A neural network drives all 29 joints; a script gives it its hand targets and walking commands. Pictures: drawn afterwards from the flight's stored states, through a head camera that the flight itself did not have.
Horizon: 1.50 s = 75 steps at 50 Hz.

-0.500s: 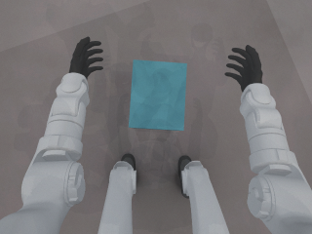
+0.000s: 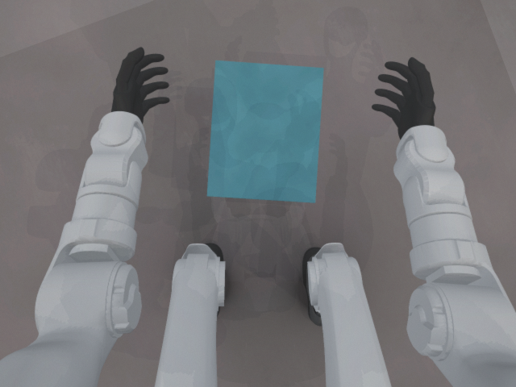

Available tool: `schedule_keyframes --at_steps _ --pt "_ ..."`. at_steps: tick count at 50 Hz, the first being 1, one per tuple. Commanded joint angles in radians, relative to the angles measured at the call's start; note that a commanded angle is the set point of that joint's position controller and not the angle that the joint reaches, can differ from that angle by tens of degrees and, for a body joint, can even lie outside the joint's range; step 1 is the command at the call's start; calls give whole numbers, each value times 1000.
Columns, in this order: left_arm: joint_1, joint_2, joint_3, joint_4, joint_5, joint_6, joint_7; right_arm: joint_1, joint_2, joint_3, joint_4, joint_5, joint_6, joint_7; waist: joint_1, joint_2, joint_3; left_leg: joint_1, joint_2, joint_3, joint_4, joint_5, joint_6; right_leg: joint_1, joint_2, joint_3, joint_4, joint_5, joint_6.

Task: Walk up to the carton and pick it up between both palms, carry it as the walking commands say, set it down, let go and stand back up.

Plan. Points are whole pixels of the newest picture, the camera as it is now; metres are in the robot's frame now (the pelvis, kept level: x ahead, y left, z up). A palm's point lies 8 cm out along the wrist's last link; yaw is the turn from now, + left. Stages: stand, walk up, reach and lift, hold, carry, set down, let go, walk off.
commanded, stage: reach and lift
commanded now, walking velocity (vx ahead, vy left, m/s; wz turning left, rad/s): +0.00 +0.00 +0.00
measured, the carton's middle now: (263, 140) +0.50 +0.00 -0.44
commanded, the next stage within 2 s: none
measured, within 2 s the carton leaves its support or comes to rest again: neither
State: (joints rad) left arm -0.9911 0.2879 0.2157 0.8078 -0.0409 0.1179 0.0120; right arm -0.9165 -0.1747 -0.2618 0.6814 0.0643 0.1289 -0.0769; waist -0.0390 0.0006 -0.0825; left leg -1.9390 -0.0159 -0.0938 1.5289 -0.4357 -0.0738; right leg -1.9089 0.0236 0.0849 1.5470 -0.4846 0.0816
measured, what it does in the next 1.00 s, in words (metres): lowers itself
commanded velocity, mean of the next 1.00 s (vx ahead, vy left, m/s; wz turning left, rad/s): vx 0.00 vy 0.00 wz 0.00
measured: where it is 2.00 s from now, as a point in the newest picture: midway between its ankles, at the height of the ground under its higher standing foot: (263, 297)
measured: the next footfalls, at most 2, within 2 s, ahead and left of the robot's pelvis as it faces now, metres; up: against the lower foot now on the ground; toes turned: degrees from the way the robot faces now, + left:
none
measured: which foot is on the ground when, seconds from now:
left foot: down 0.00-1.00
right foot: down 0.00-1.00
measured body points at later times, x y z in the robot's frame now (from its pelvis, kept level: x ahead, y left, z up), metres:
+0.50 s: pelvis -0.04 +0.01 -0.11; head +0.33 +0.01 +0.12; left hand +0.50 +0.19 -0.31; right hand +0.47 -0.19 -0.30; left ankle +0.09 +0.15 -0.51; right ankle +0.08 -0.15 -0.51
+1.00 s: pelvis -0.04 +0.01 -0.18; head +0.34 +0.00 +0.05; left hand +0.50 +0.20 -0.40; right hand +0.48 -0.20 -0.39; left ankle +0.09 +0.15 -0.51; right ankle +0.08 -0.15 -0.51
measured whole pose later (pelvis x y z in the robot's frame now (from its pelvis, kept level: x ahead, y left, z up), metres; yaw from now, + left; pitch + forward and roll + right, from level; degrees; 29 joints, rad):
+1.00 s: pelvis -0.04 +0.01 -0.18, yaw -1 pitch +31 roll -1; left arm -1.41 0.48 -0.05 1.16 -0.32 0.01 0.08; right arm -1.33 -0.38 0.00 1.04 0.34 0.02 -0.12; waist -0.02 -0.01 0.52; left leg -2.21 -0.03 -0.11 2.21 -0.54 -0.09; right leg -2.17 0.07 0.11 2.22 -0.59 0.14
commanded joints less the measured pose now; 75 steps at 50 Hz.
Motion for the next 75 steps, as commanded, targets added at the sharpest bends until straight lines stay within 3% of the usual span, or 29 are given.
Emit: schedule_keyframes --at_steps 1,5,7,8,9,10,15,16,17,20,24,25,29,32,34,35,37,38,42,44,45,46,47,50,52,57,59,66,75 --pt "-280 166 -14 -158 -20 -32 16 -209 -143 -6 -134 33 -28 -14 -5 92 -1234 691 -61 189 -53 309 2 484 62 -218 -67 327 -5" --pt "-342 178 -40 -196 -54 -18 28 -269 -188 1 -160 37 -19 -28 -14 81 -1279 653 -55 188 16 281 3 481 60 -217 -3 289 -13" --pt "-373 213 -22 -195 -69 -26 33 -327 -194 26 -223 62 -28 -42 18 51 -1352 625 -55 199 68 300 12 518 53 -215 44 325 -2" --pt "-385 226 -31 -223 -79 -24 41 -335 -218 4 -232 58 -24 -49 -12 42 -1397 625 -46 196 81 289 9 533 57 -218 61 328 -6" --pt "-404 206 -58 -150 -106 -13 42 -329 -202 51 -139 76 -12 -51 -9 46 -1346 601 -51 208 99 233 10 516 50 -221 71 274 -3" --pt "-411 235 -57 -262 -92 -19 50 -331 -223 30 -236 89 -17 -58 2 78 -1434 665 -48 196 91 274 9 546 53 -223 78 322 -12" --pt "-510 264 -83 -172 -152 6 75 -439 -250 76 -195 139 5 -76 -4 48 -1493 684 -46 193 175 192 15 583 43 -229 158 251 -7" --pt "-557 294 -82 -250 -149 10 78 -445 -297 45 -226 129 7 -84 -33 72 -1597 768 -44 196 189 212 3 645 43 -243 182 278 -5" --pt "-568 310 -84 -234 -153 16 86 -482 -275 73 -251 162 15 -85 -3 77 -1621 811 -43 187 202 213 9 671 35 -234 191 271 -9" --pt "-605 294 -101 -246 -182 12 100 -553 -291 68 -308 170 -4 -87 -24 20 -1545 803 -40 166 263 350 25 625 35 -241 264 378 -6" --pt "-649 307 -131 -123 -182 -1 117 -560 -303 74 -158 163 -7 -99 -21 18 -1451 736 -27 189 289 218 19 544 29 -251 299 215 5" --pt "-630 317 -103 -139 -177 -8 120 -591 -313 86 -196 171 -15 -99 12 17 -1437 729 -29 187 303 241 29 520 28 -243 309 230 5" --pt "-673 252 -174 -31 -192 -31 112 -582 -297 83 3 174 -40 -87 -51 61 -1271 664 -15 170 331 143 13 385 16 -256 344 158 -4" --pt "-698 255 -161 27 -193 -60 112 -646 -281 109 33 176 -73 -77 -13 24 -1187 605 -11 161 377 160 20 332 9 -234 364 144 -6" --pt "-686 253 -173 143 -189 -74 105 -599 -280 102 183 169 -87 -74 -21 66 -1069 528 -1 173 395 110 18 288 6 -226 371 102 -5" --pt "-717 253 -171 115 -191 -86 104 -636 -293 89 156 162 -101 -71 -42 46 -1068 525 0 157 411 125 15 284 5 -225 395 127 -3" --pt "-720 262 -183 75 -190 -110 103 -632 -249 125 167 194 -119 -67 1 72 -1130 578 -4 143 421 213 13 270 7 -224 425 202 0" --pt "-706 282 -164 123 -191 -118 100 -621 -286 104 170 174 -129 -71 -25 47 -1108 568 3 152 459 224 16 253 10 -220 422 188 1" --pt "-684 205 -238 206 -226 -134 81 -647 -198 199 252 261 -142 -39 31 88 -1008 521 11 144 471 236 21 187 11 -204 459 204 -2" --pt "-671 213 -223 234 -232 -141 76 -635 -214 204 278 259 -150 -37 31 49 -975 474 18 138 487 249 15 199 1 -193 469 216 3" --pt "-688 231 -225 193 -247 -150 75 -655 -190 233 248 274 -152 -37 66 40 -988 453 8 145 497 252 20 230 3 -187 486 238 8" --pt "-697 216 -239 192 -262 -153 71 -671 -208 221 242 261 -158 -37 41 22 -989 438 12 140 501 259 18 239 11 -192 490 248 5" --pt "-694 244 -207 182 -249 -157 70 -667 -214 231 224 269 -161 -40 74 20 -1046 460 6 151 516 298 19 299 12 -182 498 298 8" --pt "-699 183 -274 195 -318 -162 56 -691 -186 244 164 278 -169 -47 11 -20 -1030 430 3 157 525 285 25 314 13 -186 485 295 2" --pt "-651 224 -226 213 -284 -166 67 -629 -180 241 207 262 -161 -44 49 -13 -1005 410 5 160 535 285 22 297 15 -181 486 299 5" --pt "-640 215 -234 260 -278 -155 67 -629 -182 227 230 263 -153 -44 29 14 -965 423 11 147 511 244 22 283 15 -186 492 264 3" --pt "-635 223 -210 233 -265 -159 77 -654 -195 218 224 254 -155 -43 67 20 -973 415 7 151 515 261 19 250 17 -185 504 275 2" --pt "-683 161 -263 230 -288 -164 70 -643 -124 251 253 270 -161 -45 23 7 -928 363 8 156 498 209 18 253 23 -180 466 242 0" --pt "-711 114 -264 274 -275 -174 86 -690 -95 250 307 259 -174 -42 39 26 -892 376 -9 138 483 191 23 201 29 -185 479 212 -6"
